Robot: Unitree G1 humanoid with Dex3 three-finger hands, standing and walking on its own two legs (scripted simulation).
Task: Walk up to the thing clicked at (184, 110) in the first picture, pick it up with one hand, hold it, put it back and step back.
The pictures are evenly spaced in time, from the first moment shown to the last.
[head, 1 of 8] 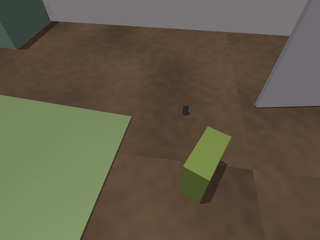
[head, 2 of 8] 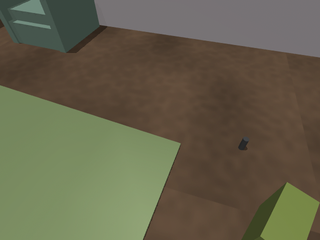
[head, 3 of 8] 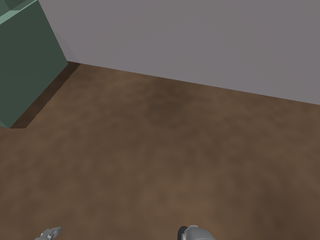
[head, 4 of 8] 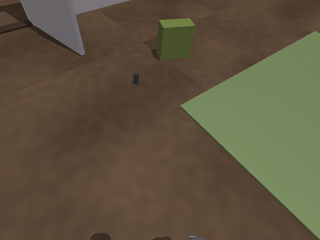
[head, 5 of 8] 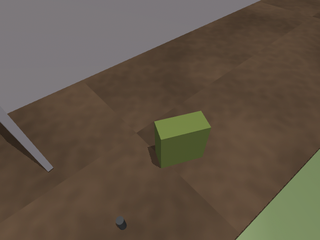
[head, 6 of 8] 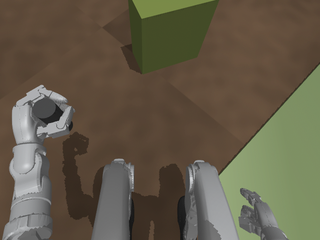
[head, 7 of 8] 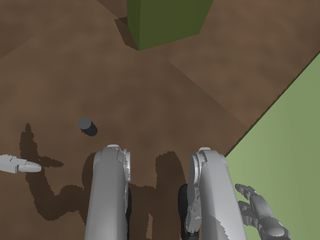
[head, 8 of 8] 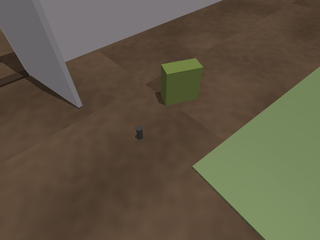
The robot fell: no
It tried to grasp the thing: yes
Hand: left
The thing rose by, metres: 0.72
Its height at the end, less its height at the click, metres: +0.00
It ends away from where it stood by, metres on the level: 0.01
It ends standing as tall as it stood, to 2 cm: yes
